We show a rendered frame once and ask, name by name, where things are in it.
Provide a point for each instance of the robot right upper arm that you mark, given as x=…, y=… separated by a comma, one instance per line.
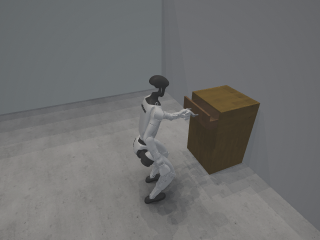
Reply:
x=156, y=117

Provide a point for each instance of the left robot forearm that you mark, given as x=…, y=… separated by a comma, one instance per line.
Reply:
x=171, y=116

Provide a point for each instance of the left robot hand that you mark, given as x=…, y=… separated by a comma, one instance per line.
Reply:
x=185, y=113

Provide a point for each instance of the handle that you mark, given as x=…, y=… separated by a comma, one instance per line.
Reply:
x=192, y=114

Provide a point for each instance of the cabinet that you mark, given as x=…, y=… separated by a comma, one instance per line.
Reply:
x=224, y=146

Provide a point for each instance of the right robot forearm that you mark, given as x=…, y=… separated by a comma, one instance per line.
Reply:
x=152, y=148

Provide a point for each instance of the right robot hand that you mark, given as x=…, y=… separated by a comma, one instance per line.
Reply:
x=164, y=170

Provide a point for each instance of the right robot shin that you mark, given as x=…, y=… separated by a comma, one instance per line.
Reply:
x=161, y=185

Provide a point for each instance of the drawer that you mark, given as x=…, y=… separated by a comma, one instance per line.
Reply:
x=207, y=116

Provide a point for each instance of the robot head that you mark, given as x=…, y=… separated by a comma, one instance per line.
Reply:
x=160, y=82

